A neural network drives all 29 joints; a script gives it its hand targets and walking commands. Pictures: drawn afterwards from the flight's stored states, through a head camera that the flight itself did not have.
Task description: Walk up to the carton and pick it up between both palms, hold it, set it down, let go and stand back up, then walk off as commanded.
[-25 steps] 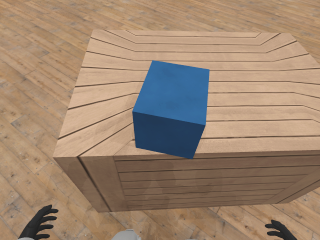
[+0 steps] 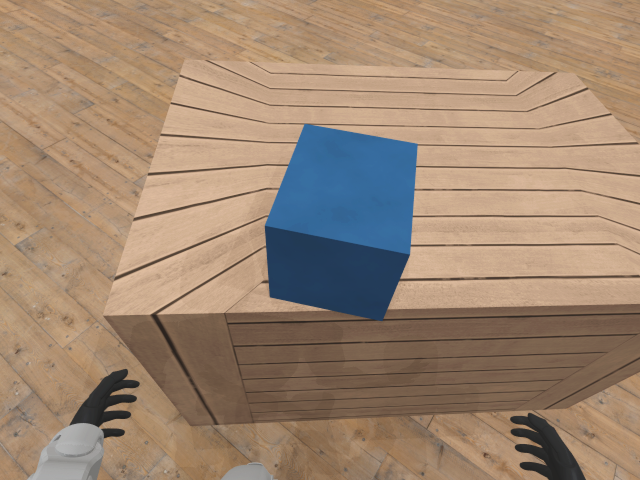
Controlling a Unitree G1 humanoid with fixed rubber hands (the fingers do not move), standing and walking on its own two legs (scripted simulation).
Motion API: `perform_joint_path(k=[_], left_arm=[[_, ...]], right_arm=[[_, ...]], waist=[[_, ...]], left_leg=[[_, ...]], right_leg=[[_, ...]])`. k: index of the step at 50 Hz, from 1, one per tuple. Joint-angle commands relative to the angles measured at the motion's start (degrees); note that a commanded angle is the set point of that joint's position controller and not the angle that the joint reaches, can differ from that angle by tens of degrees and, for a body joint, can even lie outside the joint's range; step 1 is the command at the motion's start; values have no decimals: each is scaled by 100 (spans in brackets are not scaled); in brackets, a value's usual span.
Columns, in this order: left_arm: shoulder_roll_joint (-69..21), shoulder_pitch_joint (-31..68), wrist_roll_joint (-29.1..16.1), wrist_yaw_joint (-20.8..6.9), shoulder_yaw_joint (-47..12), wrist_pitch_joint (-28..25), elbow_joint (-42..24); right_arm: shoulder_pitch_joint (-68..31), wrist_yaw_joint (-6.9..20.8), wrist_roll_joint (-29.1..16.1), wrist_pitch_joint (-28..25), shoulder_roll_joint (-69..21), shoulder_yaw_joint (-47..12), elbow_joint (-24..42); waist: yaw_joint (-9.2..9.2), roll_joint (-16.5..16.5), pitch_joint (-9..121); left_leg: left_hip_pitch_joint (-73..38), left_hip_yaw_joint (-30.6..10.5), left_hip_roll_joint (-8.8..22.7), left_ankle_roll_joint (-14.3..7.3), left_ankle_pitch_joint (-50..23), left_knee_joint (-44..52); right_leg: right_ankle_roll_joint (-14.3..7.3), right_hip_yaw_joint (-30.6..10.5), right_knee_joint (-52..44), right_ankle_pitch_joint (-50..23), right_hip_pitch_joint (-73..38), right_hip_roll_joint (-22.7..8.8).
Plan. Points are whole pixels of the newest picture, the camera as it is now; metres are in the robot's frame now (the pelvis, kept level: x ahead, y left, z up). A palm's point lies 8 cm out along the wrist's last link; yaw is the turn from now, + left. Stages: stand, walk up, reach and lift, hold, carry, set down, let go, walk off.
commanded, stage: reach and lift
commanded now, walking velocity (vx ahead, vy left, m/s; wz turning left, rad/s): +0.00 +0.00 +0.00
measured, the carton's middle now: (343, 221) +0.48 -0.03 +0.01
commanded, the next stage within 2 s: none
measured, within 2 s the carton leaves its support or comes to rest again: neither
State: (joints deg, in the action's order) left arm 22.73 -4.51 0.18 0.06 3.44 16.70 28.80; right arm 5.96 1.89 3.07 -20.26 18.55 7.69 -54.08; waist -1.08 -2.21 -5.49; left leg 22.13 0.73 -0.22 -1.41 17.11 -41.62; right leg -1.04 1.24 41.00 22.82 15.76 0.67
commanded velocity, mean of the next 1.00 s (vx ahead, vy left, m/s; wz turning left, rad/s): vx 0.00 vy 0.00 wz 0.00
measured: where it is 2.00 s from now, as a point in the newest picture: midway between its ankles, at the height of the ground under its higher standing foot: outside the picture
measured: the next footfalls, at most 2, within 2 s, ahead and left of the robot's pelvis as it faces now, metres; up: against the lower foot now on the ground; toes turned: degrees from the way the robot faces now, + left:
none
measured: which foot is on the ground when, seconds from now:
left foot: down 0.00-1.00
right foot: down 0.00-1.00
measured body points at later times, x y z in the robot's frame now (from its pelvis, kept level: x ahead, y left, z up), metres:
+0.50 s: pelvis -0.02 +0.02 +0.02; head -0.02 +0.08 +0.46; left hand +0.19 +0.27 -0.05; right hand +0.14 -0.24 -0.02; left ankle +0.06 +0.10 -0.71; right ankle -0.01 -0.12 -0.71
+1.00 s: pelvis -0.01 +0.01 +0.02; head -0.02 +0.05 +0.47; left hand +0.22 +0.23 +0.01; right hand +0.19 -0.20 +0.03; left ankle +0.06 +0.10 -0.71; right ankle -0.01 -0.12 -0.71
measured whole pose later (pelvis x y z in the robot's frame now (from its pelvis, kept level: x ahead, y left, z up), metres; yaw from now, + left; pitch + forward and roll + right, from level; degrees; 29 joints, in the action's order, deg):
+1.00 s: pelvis -0.01 +0.01 +0.02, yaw +0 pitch -4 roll -2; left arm 21.8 -12.1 -10.3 2.4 -6.6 2.6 10.7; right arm 16.4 -4.2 -3.8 -5.7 3.5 2.9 -12.8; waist -1.1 -3.6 -2.8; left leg 14.0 0.7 -0.4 -1.4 8.8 -26.5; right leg -0.1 1.3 23.7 13.0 7.0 0.6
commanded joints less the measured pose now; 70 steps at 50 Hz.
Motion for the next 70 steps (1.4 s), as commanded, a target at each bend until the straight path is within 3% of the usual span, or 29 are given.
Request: perform_joint_path(k=[1, 2, 4, 7, 8, 12, 13, 16, 20, 21, 22, 24, 26, 30, 31, 35, 37, 38, 39, 43, 45, 48, 50, 52, 56, 58, 63, 65, 70], left_arm=[[394, -361, 66, 12, 133, -268, -1446], [488, -153, -30, 22, 94, -335, -1530], [384, -100, -240, 50, 18, -438, -1541], [321, -225, -379, 139, -179, -671, -1670], [295, -328, -498, 113, -216, -745, -1778], [256, -436, -473, 127, -203, -950, -1696], [274, -281, -547, 81, -280, -952, -1831], [345, 76, -655, 110, -403, -967, -2280], [262, 149, -680, 133, -622, -826, -2427], [330, 261, -698, 187, -609, -867, -2635], [136, 140, -620, 255, -689, -884, -2556], [-61, -108, -593, 429, -859, -877, -2584], [-149, -240, -512, 481, -912, -937, -2489], [-296, -338, -643, 523, -974, -1163, -2625], [-361, -351, -725, 529, -1046, -1251, -2764], [-275, -385, -1043, 401, -1098, -1342, -2590], [38, -242, -1304, 303, -979, -1541, -2873], [-43, -339, -1193, 367, -959, -1640, -3099], [24, -226, -1249, 322, -965, -1614, -2932], [60, -229, -1317, 249, -981, -1655, -3049], [198, -236, -1433, 226, -881, -1681, -3278], [52, -243, -1536, 207, -962, -1727, -3412], [3, -447, -1477, 242, -977, -1722, -3579], [155, -469, -1636, 106, -795, -1795, -3603], [261, -433, -1628, 40, -703, -1849, -3990], [171, -377, -1645, -36, -645, -1867, -3884], [174, -156, -1716, -50, -676, -1738, -4123], [199, -74, -1784, -45, -644, -1649, -4066], [189, 525, -1811, -2, -680, -1434, -4154]], right_arm=[[245, -43, -398, -202, 1091, 141, 768], [189, -74, -379, -219, 1003, 184, 873], [24, -100, -319, -249, 916, 248, 1224], [361, -51, -392, -283, 708, 257, 1399], [351, -90, -409, -317, 579, 262, 1719], [577, -118, -565, -216, 336, 110, 1948], [577, -170, -655, -166, 271, 106, 2156], [513, -244, -695, -24, 249, 136, 2484], [461, -293, -817, 233, 142, 198, 2902], [363, -270, -842, 274, -51, 118, 3056], [263, -172, -864, 285, 80, 192, 3066], [141, -33, -764, 395, 257, 417, 3171], [215, 30, -861, 424, 430, 497, 3166], [346, 49, -938, 612, 120, 346, 3368], [344, 49, -941, 627, 67, 446, 3590], [584, -136, -864, 839, -453, 198, 3933], [497, -293, -876, 869, -630, 65, 4747], [796, -326, -887, 899, -814, -30, 4719], [634, -390, -889, 973, -695, 74, 4817], [812, -578, -976, 1218, -857, -141, 5137], [870, -665, -1080, 1304, -1061, -292, 5581], [879, -772, -1026, 1395, -1110, -319, 5828], [992, -784, -1132, 1396, -1123, -337, 6089], [1006, -900, -1190, 1470, -1196, -499, 6476], [1320, -1029, -1289, 1614, -1315, -776, 6674], [1272, -1082, -1292, 1623, -1328, -782, 6684], [795, -1130, -1377, 1662, -1130, -600, 6899], [620, -1134, -1389, 1735, -1023, -521, 7005], [246, -1092, -1380, 1996, -1031, -718, 6999]], waist=[[125, 206, 1531], [35, 182, 1498], [143, -146, 1378], [69, 303, 1541], [101, 1, 1653], [94, 26, 1306], [-18, -239, 1294], [-73, -120, 1118], [-123, 229, 1015], [7, 373, 1144], [-59, 691, 1056], [10, 1443, 1031], [-64, 1569, 1197], [-10, 1281, 1037], [-106, 1237, 1076], [-153, 433, 828], [23, 309, 1188], [-27, 550, 1121], [-101, 443, 798], [-58, 764, 813], [96, 705, 969], [-42, 771, 873], [43, 924, 1064], [149, 444, 1015], [205, 740, 1214], [169, 588, 1361], [177, 859, 1444], [169, 693, 1298], [228, 840, 1316]], left_leg=[[-2720, 117, 106, 420, -2178, 1165], [-2619, 114, 129, 420, -1855, 1258], [-2684, 174, 144, 313, -1645, 1475], [-2906, 112, 210, 352, -1238, 1679], [-3026, 190, 147, 298, -1230, 1623], [-3459, 93, 102, 316, -1253, 1742], [-3986, 11, 70, 282, -1017, 1444], [-4556, -97, 62, 258, -561, 1312], [-4889, -478, 123, 287, 140, 1314], [-4440, -375, 136, 373, 146, 1457], [-4197, -546, 295, 375, 620, 1828], [-1961, -637, 773, 408, 1770, 3146], [-1221, -811, 936, 367, 1942, 3411], [-1091, -651, 843, 376, 1654, 3387], [-1336, -568, 795, 368, 1705, 3392], [-2157, -235, 465, 400, 969, 3008], [-2404, -54, 313, 340, 680, 2832], [-2424, 22, 253, 331, 557, 2741], [-2349, 5, 237, 304, 788, 2772], [-2423, -166, 317, 305, 637, 2781], [-2382, -66, 269, 330, 477, 2730], [-2388, -144, 335, 287, 404, 2703], [-2568, -234, 354, 347, 201, 2702], [-2586, -74, 250, 280, -236, 2467], [-2727, -42, 259, 268, -660, 2367], [-2788, -121, 309, 209, -753, 2299], [-2768, -100, 305, 384, -1180, 2220], [-2668, -113, 352, 339, -772, 2358], [-2542, -78, 298, 318, -663, 2406]], right_leg=[[-89, 180, -1436, -2839, -289, 16], [-54, 230, -1473, -2569, -231, 13], [-69, 150, -1715, -2391, -167, -28], [-186, 146, -1872, -1743, -69, -59], [-188, 89, -1976, -1612, 142, -124], [-265, -35, -2335, -1260, 478, -260], [-385, -158, -2495, -514, 1161, -481], [-541, -170, -2678, 248, 2031, -663], [-645, -178, -2643, 703, 2599, -764], [-553, -209, -2618, 539, 2154, -706], [-463, -106, -2469, 191, 1805, -571], [-21, 138, -1886, -934, -756, 98], [137, 151, -1638, -1359, -1568, 239], [165, -13, -1702, -1404, -1634, 178], [179, -4, -1806, -1357, -1530, 137], [118, -148, -2369, -815, -712, -83], [111, -218, -2503, -551, -489, -162], [80, -253, -2461, -625, -426, -164], [96, -222, -2523, -386, -308, -158], [87, -220, -2484, -516, -347, -151], [102, -250, -2526, -494, -368, -178], [95, -227, -2477, -549, -287, -197], [52, -239, -2428, -780, -318, -150], [79, -305, -2538, -826, -284, -227], [46, -311, -2542, -931, -268, -218], [45, -310, -2552, -1012, -269, -237], [-39, -301, -2491, -1289, -304, -162], [4, -316, -2524, -990, -270, -114], [-28, -362, -2488, -943, -196, -142]])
